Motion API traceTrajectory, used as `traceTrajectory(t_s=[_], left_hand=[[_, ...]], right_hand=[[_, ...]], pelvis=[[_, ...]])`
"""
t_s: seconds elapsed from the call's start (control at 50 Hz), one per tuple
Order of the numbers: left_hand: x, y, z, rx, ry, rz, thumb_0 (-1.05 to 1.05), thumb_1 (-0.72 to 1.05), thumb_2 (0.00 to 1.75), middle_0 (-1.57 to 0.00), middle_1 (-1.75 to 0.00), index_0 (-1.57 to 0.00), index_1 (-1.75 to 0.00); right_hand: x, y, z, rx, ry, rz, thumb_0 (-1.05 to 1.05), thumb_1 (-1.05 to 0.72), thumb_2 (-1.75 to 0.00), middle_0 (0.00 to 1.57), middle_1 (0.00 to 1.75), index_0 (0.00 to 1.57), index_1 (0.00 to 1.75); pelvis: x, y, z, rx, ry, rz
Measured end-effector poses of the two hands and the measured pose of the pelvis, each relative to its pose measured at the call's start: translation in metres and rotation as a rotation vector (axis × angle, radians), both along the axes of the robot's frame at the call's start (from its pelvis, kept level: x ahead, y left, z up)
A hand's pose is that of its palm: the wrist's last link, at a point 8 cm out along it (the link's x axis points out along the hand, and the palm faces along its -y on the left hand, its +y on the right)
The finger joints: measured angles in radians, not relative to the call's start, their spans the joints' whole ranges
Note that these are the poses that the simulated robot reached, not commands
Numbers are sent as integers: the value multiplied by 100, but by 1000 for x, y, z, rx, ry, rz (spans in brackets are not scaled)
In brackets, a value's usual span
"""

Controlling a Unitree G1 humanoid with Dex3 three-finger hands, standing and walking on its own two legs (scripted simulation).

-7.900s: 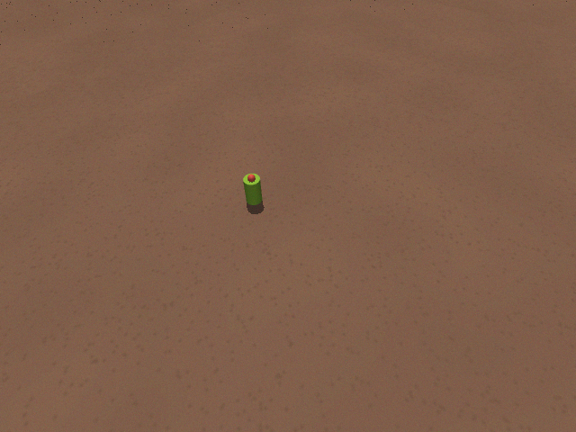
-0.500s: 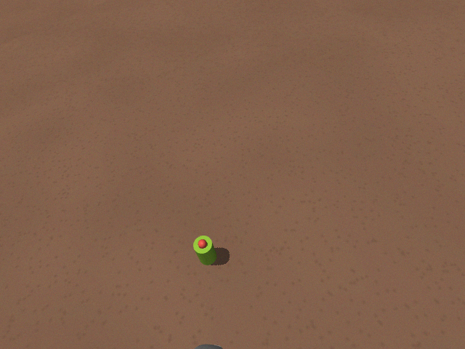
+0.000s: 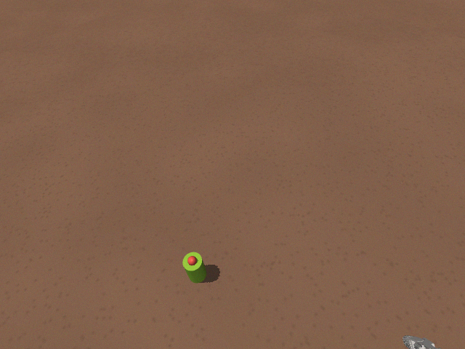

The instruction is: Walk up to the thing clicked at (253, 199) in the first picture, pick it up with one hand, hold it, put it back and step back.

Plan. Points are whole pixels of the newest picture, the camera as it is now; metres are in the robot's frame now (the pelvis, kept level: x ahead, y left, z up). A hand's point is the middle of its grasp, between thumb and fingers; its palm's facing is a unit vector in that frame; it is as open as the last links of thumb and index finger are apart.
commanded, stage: walk up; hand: left
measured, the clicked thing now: (194, 266) +0.54 +0.22 -0.67
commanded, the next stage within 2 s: none
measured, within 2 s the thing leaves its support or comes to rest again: neither
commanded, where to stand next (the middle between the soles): +0.15 +0.02 m, yaw -3 degrees
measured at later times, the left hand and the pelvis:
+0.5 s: hand out of the picture +0.12 +0.29 -0.14, palm faces -0.06 -0.94 -0.33, open 7.4 cm; pelvis +0.00 +0.03 +0.01, yaw -3 degrees
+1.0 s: hand out of the picture +0.10 +0.26 -0.13, palm faces -0.04 -0.91 -0.42, open 7.4 cm; pelvis +0.05 -0.02 +0.01, yaw -2 degrees
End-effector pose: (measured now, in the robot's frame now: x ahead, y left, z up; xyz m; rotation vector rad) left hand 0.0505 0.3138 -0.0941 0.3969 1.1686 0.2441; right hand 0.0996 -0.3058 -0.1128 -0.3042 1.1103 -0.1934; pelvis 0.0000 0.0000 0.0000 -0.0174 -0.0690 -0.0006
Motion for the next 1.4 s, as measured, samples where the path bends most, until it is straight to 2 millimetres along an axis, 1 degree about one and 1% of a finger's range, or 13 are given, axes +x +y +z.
traceTrajectory(t_s=[0.08, 0.14, 0.2, 0.26, 0.34, 0.5, 0.66, 0.78, 0.86, 0.98, 1.14, 1.24, 1.4], left_hand=[[12, -1, 8, 6, -6, -27, 0, 90, 90, -20, -30, -21, -30], [23, 5, 9, 6, -13, -45, 0, 90, 90, -20, -30, -21, -30], [35, 16, 2, -3, -27, -50, 0, 90, 90, -20, -30, -21, -30], [45, 21, -3, -29, -29, -40, 0, 90, 90, -20, -30, -21, -30], [56, 24, -9, -61, -35, -49, 0, 90, 90, -20, -30, -21, -30], [62, 18, -13, -102, -17, -52, 0, 90, 90, -20, -30, -21, -30], [47, 10, -10, -99, 39, -31, 0, 90, 90, -20, -30, -21, -30], [34, 6, -4, -82, 69, -14, 0, 90, 90, -20, -30, -21, -30], [32, 4, 4, -69, 87, -24, 0, 90, 90, -20, -30, -21, -30], [46, -6, 8, -13, 47, -11, 0, 90, 90, -20, -30, -21, -30], [49, -24, 22, -9, 86, 13, 0, 90, 90, -20, -30, -21, -30], [75, -26, 12, -14, 98, -1, 0, 90, 90, -20, -30, -21, -30], [156, -12, -21, -66, -6, -42, 0, 90, 90, -20, -30, -21, -30]], right_hand=[[-8, 7, -6, 23, 62, -6, 1, -91, -90, 20, 30, 20, 30], [-19, 14, -9, 24, 102, -7, 1, -91, -90, 20, 30, 20, 30], [-34, 21, -11, 7, 133, -17, 1, -91, -90, 20, 30, 20, 30], [-49, 31, -6, -1, 156, -38, 1, -91, -90, 20, 30, 20, 30], [-57, 36, 1, -11, 163, -64, 1, -91, -90, 20, 30, 20, 30], [-42, 35, 14, -32, 115, -68, 1, -90, -90, 20, 30, 20, 30], [-16, 29, 16, -19, 77, -45, 1, -91, -90, 20, 30, 20, 30], [-4, 24, 13, 3, 62, -31, 1, -91, -90, 20, 30, 20, 30], [-6, 16, 14, 25, 37, -32, 1, -91, -90, 20, 30, 20, 30], [-11, -22, -5, 13, 88, -56, 1, -90, -90, 20, 30, 20, 30], [14, -36, 7, 1, 126, -58, 1, -91, -90, 20, 30, 20, 30], [27, -30, 4, -12, 170, -70, 1, -91, -90, 20, 30, 20, 30], [44, 0, -1, -48, 186, -60, 1, -91, -90, 20, 30, 20, 30]], pelvis=[[-2, 4, 5, 21, 22, -13], [-3, 11, 6, 24, 39, -9], [-5, 21, 2, 26, 39, -7], [-4, 28, 4, 45, 27, -26], [-2, 32, 6, 23, 17, -33], [-2, 34, 11, 17, 11, -46], [-1, 28, 16, 22, 18, -45], [1, 22, 18, 27, 24, -46], [15, 13, 19, 34, 29, -57], [42, -15, 7, 15, -2, -47], [72, -24, 21, 22, 11, -56], [85, -18, 18, 5, 20, -57], [92, 7, 0, 25, 37, -37]])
